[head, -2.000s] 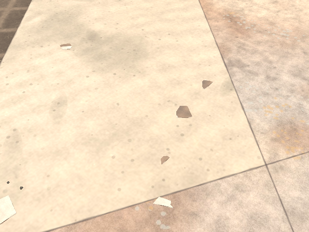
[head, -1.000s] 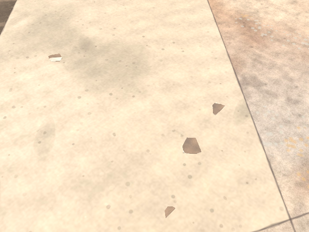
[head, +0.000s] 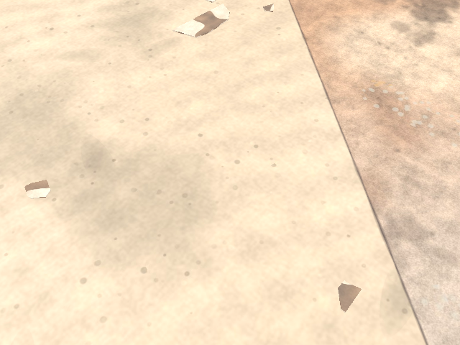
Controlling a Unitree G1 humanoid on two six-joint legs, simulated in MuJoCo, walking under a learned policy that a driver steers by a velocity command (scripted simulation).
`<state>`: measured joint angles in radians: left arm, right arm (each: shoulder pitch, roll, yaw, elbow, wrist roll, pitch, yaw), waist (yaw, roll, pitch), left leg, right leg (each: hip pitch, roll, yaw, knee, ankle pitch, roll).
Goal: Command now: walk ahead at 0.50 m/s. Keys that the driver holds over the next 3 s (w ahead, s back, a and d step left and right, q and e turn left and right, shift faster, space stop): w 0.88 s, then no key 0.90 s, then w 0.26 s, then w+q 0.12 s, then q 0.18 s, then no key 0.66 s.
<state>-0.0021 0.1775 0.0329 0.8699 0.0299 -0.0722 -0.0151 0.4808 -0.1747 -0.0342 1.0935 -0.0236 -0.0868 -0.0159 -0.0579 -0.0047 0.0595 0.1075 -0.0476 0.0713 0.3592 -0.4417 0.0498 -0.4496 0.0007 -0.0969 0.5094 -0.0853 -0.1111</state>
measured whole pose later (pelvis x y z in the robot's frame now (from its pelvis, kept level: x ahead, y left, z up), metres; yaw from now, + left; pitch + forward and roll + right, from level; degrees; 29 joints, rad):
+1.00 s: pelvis +0.53 +0.02 +0.02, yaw +0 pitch +0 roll +1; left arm 0.06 0.19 0.04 0.91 0.02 -0.04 -0.02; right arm 0.44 -0.16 -0.03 1.06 -0.02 -0.09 -0.01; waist -0.05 -0.04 0.05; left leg 0.05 -0.08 0.09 0.21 -0.27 0.07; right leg -0.58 -0.07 -0.06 0.63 -0.02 -0.03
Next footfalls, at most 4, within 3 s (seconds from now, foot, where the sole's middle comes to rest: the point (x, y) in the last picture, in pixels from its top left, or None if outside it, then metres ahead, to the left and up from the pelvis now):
0.56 left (202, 343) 0.46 0.09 -0.76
1.08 right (254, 251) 0.74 -0.08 -0.76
1.44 left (191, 275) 0.67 0.12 -0.76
2.50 left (206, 190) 0.98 0.07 -0.76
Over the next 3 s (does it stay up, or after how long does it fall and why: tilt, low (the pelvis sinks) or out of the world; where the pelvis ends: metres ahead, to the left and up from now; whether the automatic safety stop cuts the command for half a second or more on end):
stays up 0.91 -0.02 0.02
